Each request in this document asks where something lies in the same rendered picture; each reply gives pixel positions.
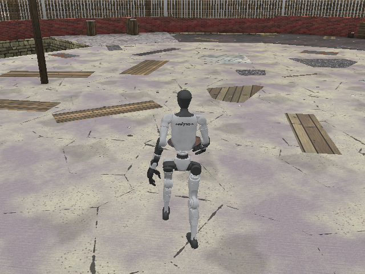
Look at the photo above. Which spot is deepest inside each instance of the left robot shin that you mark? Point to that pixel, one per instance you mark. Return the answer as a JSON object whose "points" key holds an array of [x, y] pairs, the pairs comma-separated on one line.
{"points": [[166, 196]]}

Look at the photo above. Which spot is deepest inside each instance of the robot right hand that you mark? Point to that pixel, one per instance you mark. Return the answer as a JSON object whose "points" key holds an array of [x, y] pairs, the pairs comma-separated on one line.
{"points": [[198, 147]]}

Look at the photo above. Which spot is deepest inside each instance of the left robot forearm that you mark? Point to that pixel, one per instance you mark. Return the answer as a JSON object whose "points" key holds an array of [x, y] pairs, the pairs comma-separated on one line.
{"points": [[156, 155]]}

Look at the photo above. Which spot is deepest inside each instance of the robot left upper arm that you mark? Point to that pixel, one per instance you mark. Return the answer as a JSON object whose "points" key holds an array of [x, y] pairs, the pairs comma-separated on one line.
{"points": [[164, 129]]}

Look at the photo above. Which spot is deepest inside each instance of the right robot forearm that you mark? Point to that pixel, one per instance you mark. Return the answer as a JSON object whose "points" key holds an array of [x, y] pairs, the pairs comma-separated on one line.
{"points": [[204, 146]]}

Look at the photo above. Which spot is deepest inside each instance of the robot left hand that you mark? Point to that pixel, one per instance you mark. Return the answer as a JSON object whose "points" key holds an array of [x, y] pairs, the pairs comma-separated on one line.
{"points": [[150, 175]]}

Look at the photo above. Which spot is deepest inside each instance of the robot right upper arm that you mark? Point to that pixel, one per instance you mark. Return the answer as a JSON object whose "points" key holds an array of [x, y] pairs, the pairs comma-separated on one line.
{"points": [[203, 129]]}

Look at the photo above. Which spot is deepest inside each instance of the left robot thigh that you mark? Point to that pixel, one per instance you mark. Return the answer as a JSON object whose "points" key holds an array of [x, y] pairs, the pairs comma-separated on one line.
{"points": [[168, 166]]}

